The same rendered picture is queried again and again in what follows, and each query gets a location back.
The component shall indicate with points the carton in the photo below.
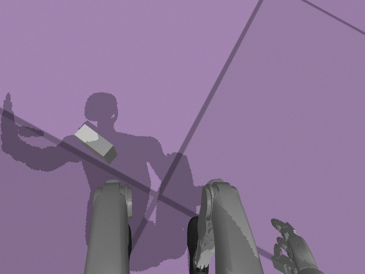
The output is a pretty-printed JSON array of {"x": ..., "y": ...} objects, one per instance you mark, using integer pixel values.
[{"x": 96, "y": 143}]

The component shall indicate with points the right robot foot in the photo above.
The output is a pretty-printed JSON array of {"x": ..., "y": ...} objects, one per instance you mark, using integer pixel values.
[{"x": 192, "y": 239}]

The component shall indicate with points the right robot hand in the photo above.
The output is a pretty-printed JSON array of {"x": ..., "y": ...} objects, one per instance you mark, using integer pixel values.
[{"x": 296, "y": 248}]

